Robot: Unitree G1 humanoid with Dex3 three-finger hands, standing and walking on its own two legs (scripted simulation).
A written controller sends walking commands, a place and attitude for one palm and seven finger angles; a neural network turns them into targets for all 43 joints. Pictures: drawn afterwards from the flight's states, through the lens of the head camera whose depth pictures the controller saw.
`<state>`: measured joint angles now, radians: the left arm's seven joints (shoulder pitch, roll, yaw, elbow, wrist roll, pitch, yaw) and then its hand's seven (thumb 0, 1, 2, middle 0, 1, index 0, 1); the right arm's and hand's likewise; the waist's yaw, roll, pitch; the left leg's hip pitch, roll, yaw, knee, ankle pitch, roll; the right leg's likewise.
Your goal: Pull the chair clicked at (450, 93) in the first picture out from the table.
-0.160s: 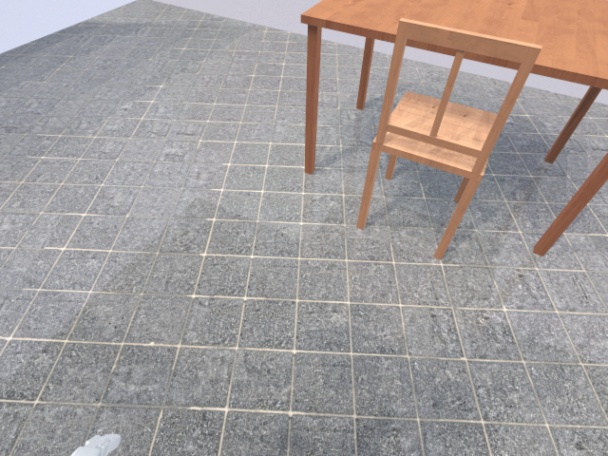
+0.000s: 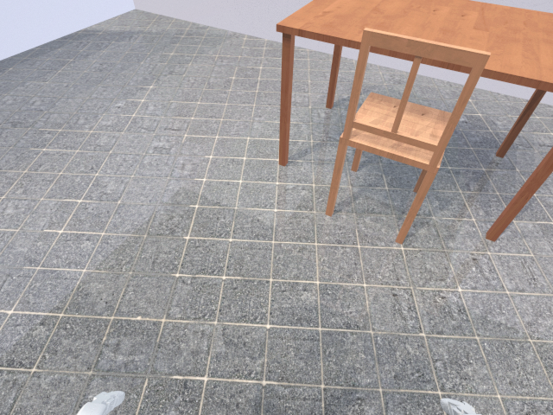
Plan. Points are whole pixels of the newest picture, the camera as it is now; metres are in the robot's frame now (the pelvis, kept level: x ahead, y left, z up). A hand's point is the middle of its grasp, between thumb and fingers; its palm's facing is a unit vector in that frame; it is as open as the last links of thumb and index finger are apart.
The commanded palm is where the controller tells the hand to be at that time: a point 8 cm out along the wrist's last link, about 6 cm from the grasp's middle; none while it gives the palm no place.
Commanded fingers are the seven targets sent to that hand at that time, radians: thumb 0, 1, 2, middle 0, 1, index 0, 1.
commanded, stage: stand and wait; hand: left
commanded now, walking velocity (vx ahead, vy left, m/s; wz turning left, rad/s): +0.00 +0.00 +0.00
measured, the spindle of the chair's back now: (405, 96) +1.10 -0.37 -0.08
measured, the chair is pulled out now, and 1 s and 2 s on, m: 0.00 0.00 0.00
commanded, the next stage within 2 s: look at it before walking up in 0.74 s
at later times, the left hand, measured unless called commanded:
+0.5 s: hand out of the picture +0.05 +0.23 -0.15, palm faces -0.02 -0.94 -0.33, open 7.4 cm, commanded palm none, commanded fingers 0.00 0.90 0.90 -0.20 -0.30 -0.20 -0.30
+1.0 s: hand out of the picture +0.06 +0.22 -0.15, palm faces -0.03 -0.95 -0.32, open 7.4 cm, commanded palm none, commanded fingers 0.00 0.90 0.90 -0.20 -0.30 -0.20 -0.30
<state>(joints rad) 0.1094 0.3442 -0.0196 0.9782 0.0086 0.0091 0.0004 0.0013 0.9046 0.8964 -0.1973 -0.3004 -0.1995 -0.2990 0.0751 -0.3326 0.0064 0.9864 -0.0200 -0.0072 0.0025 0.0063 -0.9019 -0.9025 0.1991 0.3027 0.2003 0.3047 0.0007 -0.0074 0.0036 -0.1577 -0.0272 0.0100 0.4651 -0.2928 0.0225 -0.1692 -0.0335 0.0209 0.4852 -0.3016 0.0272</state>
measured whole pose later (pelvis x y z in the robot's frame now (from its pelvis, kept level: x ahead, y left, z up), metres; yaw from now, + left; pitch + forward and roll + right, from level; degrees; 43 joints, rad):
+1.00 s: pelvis -0.02 -0.02 +0.01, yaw +0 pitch -1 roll +0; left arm 0.14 0.33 -0.01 1.08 0.01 0.00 -0.01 0.00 0.90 0.90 -0.20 -0.30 -0.20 -0.30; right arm 0.12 -0.33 0.01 1.11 -0.01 -0.01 0.00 0.01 -0.90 -0.90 0.20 0.30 0.20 0.30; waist 0.00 0.00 0.02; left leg -0.13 0.01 -0.01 0.37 -0.21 -0.01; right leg -0.15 0.00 0.01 0.39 -0.23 0.00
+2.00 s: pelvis +0.09 -0.06 -0.01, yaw -11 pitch +0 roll +0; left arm 0.42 0.15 0.03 1.01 0.02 -0.05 -0.01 0.00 0.91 0.90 -0.20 -0.30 -0.20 -0.30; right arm 0.25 -0.22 -0.04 1.06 -0.03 0.01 0.01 0.01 -0.91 -0.90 0.20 0.30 0.20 0.30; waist 0.04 0.02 0.04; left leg -0.51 0.10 0.06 1.17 -0.37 -0.05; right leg -0.13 0.07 0.00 0.50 -0.37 -0.08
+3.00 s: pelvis +0.34 -0.06 -0.01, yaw -47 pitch +1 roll -1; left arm 0.13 0.20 0.05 0.88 0.02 0.05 -0.01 0.00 0.90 0.90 -0.20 -0.30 -0.20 -0.30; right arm 0.23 -0.23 -0.04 0.90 -0.02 0.03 -0.01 0.01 -0.91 -0.90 0.19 0.30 0.20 0.30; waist -0.02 -0.01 0.06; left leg -0.39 0.08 0.07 0.78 -0.41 -0.07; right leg -0.38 0.02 0.03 0.54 -0.19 -0.01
